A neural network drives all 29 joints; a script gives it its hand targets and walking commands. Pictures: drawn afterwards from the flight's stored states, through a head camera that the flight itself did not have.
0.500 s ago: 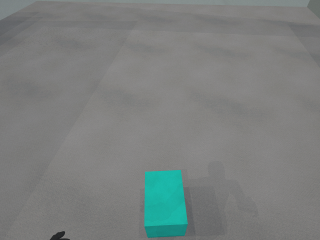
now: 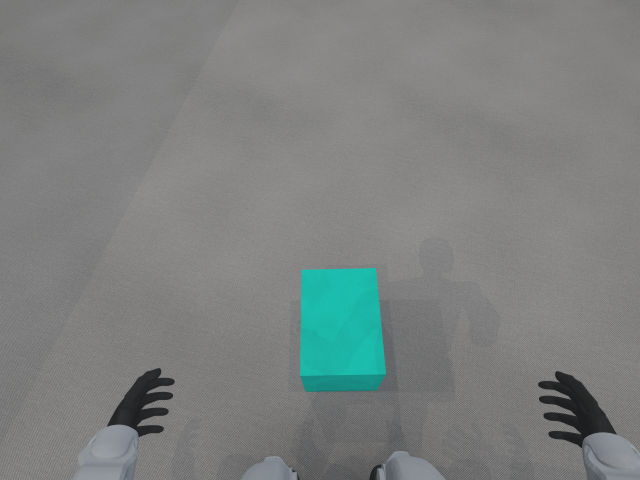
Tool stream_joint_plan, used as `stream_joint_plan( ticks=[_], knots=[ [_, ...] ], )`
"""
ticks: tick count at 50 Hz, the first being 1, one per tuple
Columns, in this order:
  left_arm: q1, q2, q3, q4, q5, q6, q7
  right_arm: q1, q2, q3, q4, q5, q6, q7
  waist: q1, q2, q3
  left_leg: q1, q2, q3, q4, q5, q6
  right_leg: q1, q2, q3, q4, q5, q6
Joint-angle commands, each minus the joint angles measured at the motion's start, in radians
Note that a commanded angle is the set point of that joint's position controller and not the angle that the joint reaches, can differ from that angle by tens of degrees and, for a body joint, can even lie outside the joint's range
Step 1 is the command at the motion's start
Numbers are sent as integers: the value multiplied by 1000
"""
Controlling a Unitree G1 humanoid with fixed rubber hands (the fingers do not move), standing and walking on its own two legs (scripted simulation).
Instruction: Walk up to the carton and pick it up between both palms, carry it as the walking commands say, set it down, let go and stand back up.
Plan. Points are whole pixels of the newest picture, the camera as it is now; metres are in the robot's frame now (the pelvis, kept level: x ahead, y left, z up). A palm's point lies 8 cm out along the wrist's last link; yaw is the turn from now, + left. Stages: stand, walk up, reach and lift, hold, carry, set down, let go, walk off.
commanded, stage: reach and lift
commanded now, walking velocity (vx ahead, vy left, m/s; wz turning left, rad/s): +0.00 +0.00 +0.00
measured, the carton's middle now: (339, 331) +0.48 -0.02 -0.64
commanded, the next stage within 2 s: none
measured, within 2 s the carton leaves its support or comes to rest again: neither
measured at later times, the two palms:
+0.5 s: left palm (184, 346) +0.31 +0.23 -0.13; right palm (526, 349) +0.29 -0.28 -0.12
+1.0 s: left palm (233, 284) +0.44 +0.18 -0.19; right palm (464, 279) +0.43 -0.23 -0.18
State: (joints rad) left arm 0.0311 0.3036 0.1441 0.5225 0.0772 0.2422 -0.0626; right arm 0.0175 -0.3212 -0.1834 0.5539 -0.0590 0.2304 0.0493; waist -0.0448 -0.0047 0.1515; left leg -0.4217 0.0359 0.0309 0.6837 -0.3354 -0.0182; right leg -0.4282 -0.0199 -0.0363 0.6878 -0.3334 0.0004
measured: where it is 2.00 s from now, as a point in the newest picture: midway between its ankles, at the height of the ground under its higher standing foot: outside the picture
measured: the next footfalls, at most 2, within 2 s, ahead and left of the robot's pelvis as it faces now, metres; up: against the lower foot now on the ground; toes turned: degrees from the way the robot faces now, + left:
none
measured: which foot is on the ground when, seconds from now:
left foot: down 0.00-1.00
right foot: down 0.00-1.00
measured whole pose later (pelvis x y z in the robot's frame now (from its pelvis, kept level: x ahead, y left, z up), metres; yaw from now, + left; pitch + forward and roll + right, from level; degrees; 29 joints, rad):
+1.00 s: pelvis -0.06 +0.00 -0.08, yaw +0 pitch +39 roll +1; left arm -1.08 0.23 0.29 0.87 0.02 0.18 0.07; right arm -1.09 -0.32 -0.30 0.93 0.00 0.17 0.02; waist -0.03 0.01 0.04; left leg -1.40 0.04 0.02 1.02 -0.30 -0.01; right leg -1.41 -0.03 -0.03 1.03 -0.30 -0.01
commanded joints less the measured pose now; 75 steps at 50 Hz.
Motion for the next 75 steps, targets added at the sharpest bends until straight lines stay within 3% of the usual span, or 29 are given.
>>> stream_joint_plan(
  ticks=[1, 10, 22, 34, 49, 54, 65, 75],
  knots=[
    [-150, 96, 8, -91, -15, 5, 21, -125, -173, -48, -73, 14, 0, 5, -24, 16, -337, 83, -52, -40, 9, 266, -14, 36, 63, 25, 4, 318, 32],
    [-351, 71, 17, 5, -33, 52, 86, -372, -190, -33, 26, 32, 25, 24, 5, 9, -419, -31, -57, -46, 93, 235, -21, -179, 53, 11, 105, 232, 28],
    [-798, 94, 32, 47, -98, 99, 108, -776, -214, -43, 91, 62, 62, 13, 7, -8, -627, -200, -66, -25, 154, 60, -20, -309, 43, 12, 143, 63, 31],
    [-1107, 85, 71, 199, -95, 51, 122, -1096, -199, -69, 230, 60, 22, -16, 13, -15, -841, -387, -90, -9, 218, 94, -22, -388, 62, 16, 197, 126, 33],
    [-1345, 44, 167, 244, -46, -88, 132, -1359, -134, -134, 270, 51, -93, -28, 16, -10, -1154, -508, -116, -21, 323, 381, -8, -407, 73, 54, 295, 477, 23],
    [-1417, 21, 180, 230, -35, -101, 139, -1445, -136, -159, 276, 30, -106, -19, 13, -4, -1233, -515, -116, -21, 325, 444, -13, -433, 78, 51, 302, 539, 23],
    [-1409, -54, 233, 201, 30, -98, 139, -1456, -130, -243, 315, -42, -126, 27, 4, 15, -1201, -526, -108, -31, 344, 470, -26, -613, 89, 25, 317, 509, 22],
    [-1494, -38, 241, 203, 25, -73, 141, -1561, -133, -225, 333, -25, -104, 36, 14, -13, -1123, -728, -121, -3, 540, 262, -23, -817, 91, 6, 501, 284, 24]
  ],
)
